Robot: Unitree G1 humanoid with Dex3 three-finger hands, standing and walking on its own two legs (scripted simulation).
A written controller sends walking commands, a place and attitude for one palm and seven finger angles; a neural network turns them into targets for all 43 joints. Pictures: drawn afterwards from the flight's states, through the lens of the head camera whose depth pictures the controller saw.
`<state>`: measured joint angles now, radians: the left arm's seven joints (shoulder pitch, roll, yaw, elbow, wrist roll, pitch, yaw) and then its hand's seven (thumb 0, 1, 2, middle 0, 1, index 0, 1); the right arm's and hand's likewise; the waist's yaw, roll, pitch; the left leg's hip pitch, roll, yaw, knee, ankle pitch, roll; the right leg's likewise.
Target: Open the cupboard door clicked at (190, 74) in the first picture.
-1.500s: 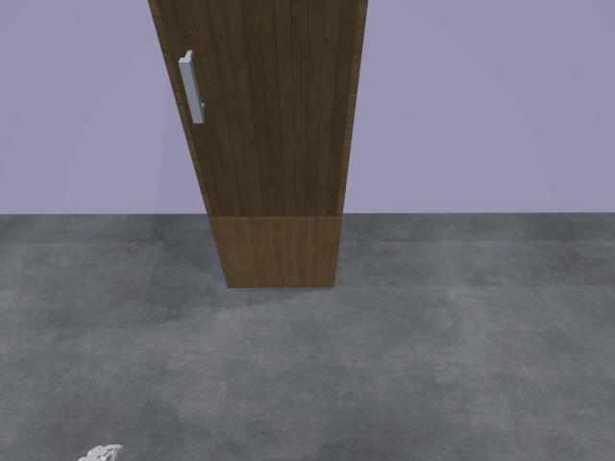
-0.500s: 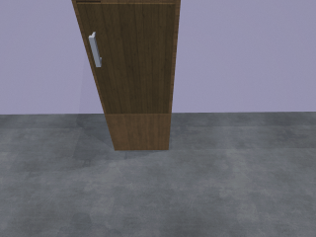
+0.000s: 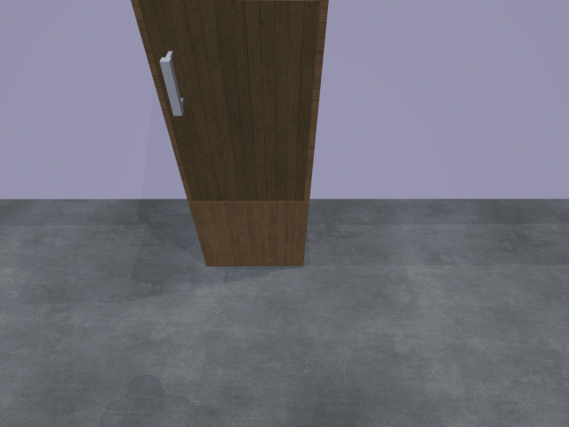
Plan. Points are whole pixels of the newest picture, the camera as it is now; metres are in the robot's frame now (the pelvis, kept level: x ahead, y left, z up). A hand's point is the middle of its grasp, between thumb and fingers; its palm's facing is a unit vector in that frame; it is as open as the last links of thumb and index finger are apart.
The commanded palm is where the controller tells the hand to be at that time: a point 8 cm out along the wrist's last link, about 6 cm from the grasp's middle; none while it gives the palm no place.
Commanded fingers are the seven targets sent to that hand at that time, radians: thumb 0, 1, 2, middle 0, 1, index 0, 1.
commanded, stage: take the last steps up to it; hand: left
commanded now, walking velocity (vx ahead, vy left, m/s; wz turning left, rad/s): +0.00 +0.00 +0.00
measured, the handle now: (174, 83) +0.80 +0.32 +0.07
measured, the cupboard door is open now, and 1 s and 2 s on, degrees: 0 0 0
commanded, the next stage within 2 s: come to a stop and stand still in 0.76 s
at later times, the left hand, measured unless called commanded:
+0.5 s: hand out of the picture +0.03 +0.23 -0.19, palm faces +0.05 -0.99 -0.15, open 7.4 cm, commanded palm none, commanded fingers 0.00 0.90 0.90 -0.20 -0.30 -0.20 -0.30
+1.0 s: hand (176, 327) +0.33 +0.24 -0.19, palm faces +0.13 -0.97 -0.19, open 7.2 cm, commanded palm none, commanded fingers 0.00 0.90 0.90 -0.20 -0.30 -0.20 -0.30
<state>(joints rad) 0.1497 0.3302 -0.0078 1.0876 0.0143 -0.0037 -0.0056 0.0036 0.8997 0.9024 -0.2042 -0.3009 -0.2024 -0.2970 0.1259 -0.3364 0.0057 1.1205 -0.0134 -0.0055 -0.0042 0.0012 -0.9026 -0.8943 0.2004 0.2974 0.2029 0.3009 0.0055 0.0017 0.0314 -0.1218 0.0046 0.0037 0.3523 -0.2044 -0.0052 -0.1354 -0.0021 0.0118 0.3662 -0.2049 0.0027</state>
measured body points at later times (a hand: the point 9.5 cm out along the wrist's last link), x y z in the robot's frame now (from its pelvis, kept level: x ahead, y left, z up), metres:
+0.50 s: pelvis +0.08 +0.06 -0.01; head +0.08 +0.08 +0.44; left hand +0.03 +0.29 -0.18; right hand +0.04 -0.17 -0.15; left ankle +0.03 +0.12 -0.75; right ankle +0.03 -0.08 -0.67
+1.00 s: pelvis +0.26 +0.06 -0.02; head +0.28 +0.06 +0.43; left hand +0.32 +0.29 -0.17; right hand +0.22 -0.15 -0.18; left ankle +0.17 +0.16 -0.68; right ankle +0.32 -0.02 -0.75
